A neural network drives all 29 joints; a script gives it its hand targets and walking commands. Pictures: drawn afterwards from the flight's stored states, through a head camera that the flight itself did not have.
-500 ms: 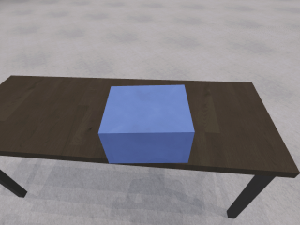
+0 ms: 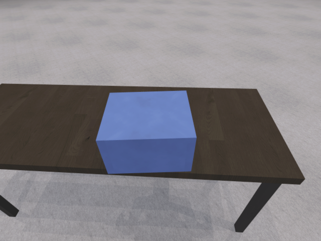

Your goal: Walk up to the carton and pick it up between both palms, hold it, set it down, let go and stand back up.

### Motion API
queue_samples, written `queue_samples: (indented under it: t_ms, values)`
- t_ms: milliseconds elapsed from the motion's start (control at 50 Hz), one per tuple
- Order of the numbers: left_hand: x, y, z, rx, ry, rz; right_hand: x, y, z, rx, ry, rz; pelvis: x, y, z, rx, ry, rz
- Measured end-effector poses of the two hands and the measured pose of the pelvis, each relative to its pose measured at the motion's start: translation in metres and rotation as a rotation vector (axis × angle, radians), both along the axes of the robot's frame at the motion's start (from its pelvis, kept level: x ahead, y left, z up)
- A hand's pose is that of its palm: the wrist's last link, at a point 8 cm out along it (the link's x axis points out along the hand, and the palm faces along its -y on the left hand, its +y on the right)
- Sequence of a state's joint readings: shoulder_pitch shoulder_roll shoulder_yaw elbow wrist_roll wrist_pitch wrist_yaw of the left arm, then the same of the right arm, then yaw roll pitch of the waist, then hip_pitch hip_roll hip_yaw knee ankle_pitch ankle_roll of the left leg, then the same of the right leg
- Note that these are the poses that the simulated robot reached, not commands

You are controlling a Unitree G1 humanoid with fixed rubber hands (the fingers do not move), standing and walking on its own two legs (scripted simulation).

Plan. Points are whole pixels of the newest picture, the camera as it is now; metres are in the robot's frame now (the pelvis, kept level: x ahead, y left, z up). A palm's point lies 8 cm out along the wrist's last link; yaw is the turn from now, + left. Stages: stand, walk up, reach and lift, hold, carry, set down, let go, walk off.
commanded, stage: stand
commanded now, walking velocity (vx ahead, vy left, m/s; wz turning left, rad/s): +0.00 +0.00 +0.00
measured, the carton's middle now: (148, 130) +0.53 +0.07 -0.03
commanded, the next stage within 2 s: none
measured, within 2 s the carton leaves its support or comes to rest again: neither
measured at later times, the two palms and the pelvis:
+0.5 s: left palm out of the picture -0.09 +0.23 -0.11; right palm out of the picture +0.11 -0.28 -0.13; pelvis -0.03 -0.03 -0.01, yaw +3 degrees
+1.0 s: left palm out of the picture +0.03 +0.26 -0.11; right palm out of the picture +0.08 -0.24 -0.11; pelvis -0.01 +0.00 +0.00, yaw +5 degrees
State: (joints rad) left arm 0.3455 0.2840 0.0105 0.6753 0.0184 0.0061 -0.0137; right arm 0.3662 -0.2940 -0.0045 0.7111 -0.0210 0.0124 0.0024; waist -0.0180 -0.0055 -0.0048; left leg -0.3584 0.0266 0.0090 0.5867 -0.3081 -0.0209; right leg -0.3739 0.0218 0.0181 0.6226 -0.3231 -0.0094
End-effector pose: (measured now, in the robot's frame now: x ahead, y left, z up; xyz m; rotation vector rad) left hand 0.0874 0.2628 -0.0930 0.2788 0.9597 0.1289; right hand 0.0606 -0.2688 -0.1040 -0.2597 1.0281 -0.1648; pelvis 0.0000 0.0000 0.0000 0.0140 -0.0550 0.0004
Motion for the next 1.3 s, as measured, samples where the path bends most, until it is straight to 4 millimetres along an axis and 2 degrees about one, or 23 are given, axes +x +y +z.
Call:
queue_samples:
  t_ms: [80,180,300,340,400,440,500,560,640,780,840,940,1080,1200,1300]
  values:
    - [-0.01,0.002,-0.001,0.008,0.009,-0.001,-0.005,-0.002,-0.002,-0.005,0.011,0.009,-0.006,0.0,-0.001,0.002,-0.002,0.003]
    - [-0.035,0.005,-0.005,0.027,0.066,0.023,-0.01,-0.008,-0.005,-0.012,0.03,0.004,-0.014,-0.003,-0.003,0.004,0.01,0.004]
    - [-0.064,0.0,-0.007,0.034,0.115,0.043,-0.017,-0.017,-0.013,-0.011,0.043,0.001,-0.025,-0.01,-0.007,-0.005,0.004,0.015]
    - [-0.087,-0.004,-0.009,0.035,0.143,0.078,-0.011,-0.023,-0.02,-0.013,0.041,0.004,-0.027,-0.016,-0.01,0.002,0.0,0.022]
    - [-0.14,-0.011,-0.021,0.058,0.227,0.151,0.02,-0.029,-0.029,-0.004,-0.02,0.033,-0.03,-0.025,-0.022,0.056,0.019,0.014]
    - [-0.168,-0.023,-0.021,0.05,0.276,0.199,0.037,-0.025,-0.028,0.016,-0.061,0.067,-0.034,-0.026,-0.02,0.028,-0.007,0.046]
    - [-0.181,-0.034,-0.013,0.032,0.272,0.25,0.045,-0.01,-0.024,0.056,-0.066,0.112,-0.034,-0.026,-0.011,0.013,0.001,0.056]
    - [-0.168,-0.041,-0.006,0.014,0.228,0.248,0.041,0.001,-0.019,0.089,-0.048,0.133,-0.035,-0.027,-0.002,0.007,0.012,0.075]
    - [-0.142,-0.042,-0.005,-0.009,0.175,0.24,0.026,0.005,-0.018,0.078,0.026,0.143,-0.036,-0.025,0.002,0.01,0.04,0.084]
    - [-0.128,-0.021,-0.021,-0.037,0.203,0.241,0.005,0.017,-0.015,0.024,0.106,0.132,-0.037,-0.011,-0.001,0.007,0.07,0.102]
    - [-0.122,-0.019,-0.023,-0.057,0.211,0.222,0.0,0.023,-0.01,0.015,0.114,0.123,-0.028,-0.006,0.002,0.0,0.072,0.102]
    - [-0.081,-0.013,-0.02,-0.068,0.134,0.176,0.009,0.032,-0.006,0.028,0.093,0.113,-0.016,0.001,0.005,-0.012,0.063,0.098]
    - [-0.026,0.001,-0.008,-0.031,0.037,0.125,0.025,0.032,-0.007,0.023,0.068,0.1,-0.005,0.007,0.004,-0.02,0.061,0.093]
    - [-0.002,0.006,-0.002,-0.014,0.01,0.109,0.03,0.03,-0.009,0.02,0.082,0.097,0.0,0.009,0.004,-0.022,0.065,0.096]
    - [0.008,0.008,-0.002,-0.015,0.001,0.107,0.042,0.028,-0.004,0.012,0.059,0.101,0.003,0.01,0.004,-0.025,0.064,0.098]
